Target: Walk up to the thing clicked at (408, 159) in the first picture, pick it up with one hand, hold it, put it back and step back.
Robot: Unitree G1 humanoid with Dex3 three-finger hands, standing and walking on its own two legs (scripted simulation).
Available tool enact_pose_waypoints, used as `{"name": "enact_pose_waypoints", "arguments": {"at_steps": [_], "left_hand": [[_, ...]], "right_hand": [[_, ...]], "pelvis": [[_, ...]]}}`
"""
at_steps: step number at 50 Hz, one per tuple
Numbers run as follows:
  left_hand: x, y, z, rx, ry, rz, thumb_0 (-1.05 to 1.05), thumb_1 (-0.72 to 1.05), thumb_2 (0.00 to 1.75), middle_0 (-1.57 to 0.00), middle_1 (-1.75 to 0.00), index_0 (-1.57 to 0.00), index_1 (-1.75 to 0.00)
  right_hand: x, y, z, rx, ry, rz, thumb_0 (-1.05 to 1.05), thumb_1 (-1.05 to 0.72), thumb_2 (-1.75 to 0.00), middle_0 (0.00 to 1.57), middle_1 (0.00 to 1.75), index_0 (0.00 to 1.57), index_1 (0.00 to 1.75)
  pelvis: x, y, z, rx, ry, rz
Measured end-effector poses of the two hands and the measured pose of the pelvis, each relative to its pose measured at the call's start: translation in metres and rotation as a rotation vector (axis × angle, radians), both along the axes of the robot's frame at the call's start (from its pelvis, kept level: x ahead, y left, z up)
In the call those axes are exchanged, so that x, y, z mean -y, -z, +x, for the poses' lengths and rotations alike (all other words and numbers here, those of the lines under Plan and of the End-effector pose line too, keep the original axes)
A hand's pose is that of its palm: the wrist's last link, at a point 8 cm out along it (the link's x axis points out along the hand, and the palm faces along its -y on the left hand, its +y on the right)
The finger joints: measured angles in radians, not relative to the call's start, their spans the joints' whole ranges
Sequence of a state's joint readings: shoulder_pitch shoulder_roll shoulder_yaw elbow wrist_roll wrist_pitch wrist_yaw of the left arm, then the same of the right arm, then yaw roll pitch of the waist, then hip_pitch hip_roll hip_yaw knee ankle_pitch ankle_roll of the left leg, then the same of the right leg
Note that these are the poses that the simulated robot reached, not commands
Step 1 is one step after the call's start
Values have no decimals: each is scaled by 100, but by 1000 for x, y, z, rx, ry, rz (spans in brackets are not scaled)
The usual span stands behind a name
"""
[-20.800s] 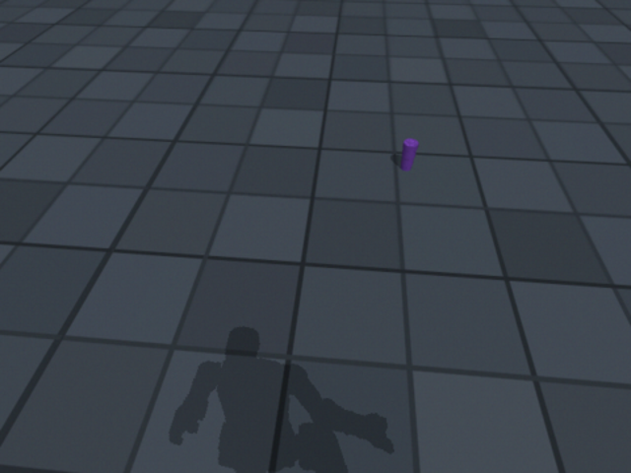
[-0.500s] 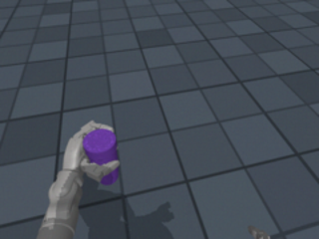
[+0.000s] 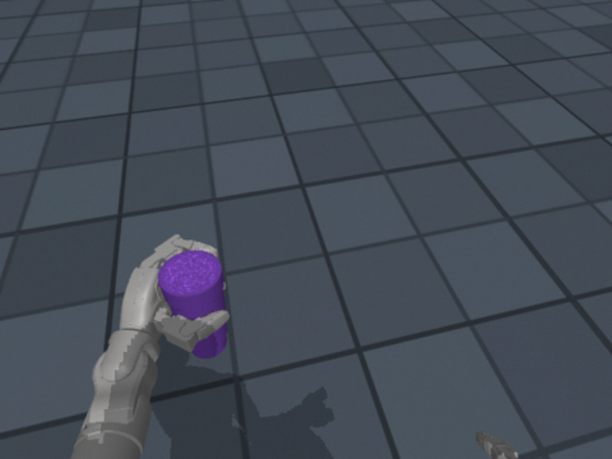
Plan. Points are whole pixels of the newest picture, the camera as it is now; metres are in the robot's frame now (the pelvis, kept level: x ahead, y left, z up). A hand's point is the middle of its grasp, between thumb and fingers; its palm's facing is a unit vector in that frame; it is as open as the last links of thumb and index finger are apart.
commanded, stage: crouch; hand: left
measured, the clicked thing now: (200, 310) +0.32 +0.16 +0.02
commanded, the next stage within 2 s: lower in 1.92 s
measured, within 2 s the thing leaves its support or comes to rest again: neither
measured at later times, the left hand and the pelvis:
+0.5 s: hand (219, 335) +0.34 +0.16 -0.09, palm faces -0.05 -1.00 +0.02, open 10.2 cm; pelvis -0.03 +0.00 -0.08, yaw +0 degrees
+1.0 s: hand (236, 376) +0.36 +0.17 -0.34, palm faces -0.01 -1.00 -0.01, open 10.2 cm; pelvis -0.07 +0.00 -0.29, yaw -2 degrees
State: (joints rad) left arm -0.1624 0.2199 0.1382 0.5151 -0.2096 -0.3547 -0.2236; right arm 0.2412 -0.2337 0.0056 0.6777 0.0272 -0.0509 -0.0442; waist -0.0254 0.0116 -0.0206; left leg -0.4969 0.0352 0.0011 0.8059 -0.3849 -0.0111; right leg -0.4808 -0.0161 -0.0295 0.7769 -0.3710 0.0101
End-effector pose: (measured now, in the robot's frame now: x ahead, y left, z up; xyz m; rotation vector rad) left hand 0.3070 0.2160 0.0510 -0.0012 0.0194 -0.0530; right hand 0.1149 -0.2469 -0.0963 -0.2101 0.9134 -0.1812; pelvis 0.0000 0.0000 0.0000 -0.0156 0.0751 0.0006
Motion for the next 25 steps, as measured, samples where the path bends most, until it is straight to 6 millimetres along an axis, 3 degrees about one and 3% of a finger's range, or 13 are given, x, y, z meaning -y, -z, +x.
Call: {"name": "enact_pose_waypoints", "arguments": {"at_steps": [7,13,19,25], "left_hand": [[1,2,-1,1,8,6,5,-37,110,-80,-108,-65,-106],[3,27,0,-37,-7,-16,5,-36,109,-80,-107,-65,-105],[3,73,2,-48,-32,-39,5,-35,109,-80,-107,-65,-105],[2,137,11,-23,0,-14,5,-36,109,-80,-107,-65,-105]], "right_hand": [[0,2,-1,-4,-4,-3,1,-88,-90,20,30,20,30],[2,8,-4,-16,-13,-9,1,-87,-90,20,30,20,30],[7,29,-14,-52,-38,-31,1,-86,-90,20,30,20,30],[16,76,-30,-104,-60,-65,1,-87,-90,20,30,20,30]], "pelvis": [[0,1,0,-6,-1,-1],[0,8,-6,-39,-1,-1],[1,31,-17,-119,-3,-5],[1,80,-28,-256,-3,-12]]}}
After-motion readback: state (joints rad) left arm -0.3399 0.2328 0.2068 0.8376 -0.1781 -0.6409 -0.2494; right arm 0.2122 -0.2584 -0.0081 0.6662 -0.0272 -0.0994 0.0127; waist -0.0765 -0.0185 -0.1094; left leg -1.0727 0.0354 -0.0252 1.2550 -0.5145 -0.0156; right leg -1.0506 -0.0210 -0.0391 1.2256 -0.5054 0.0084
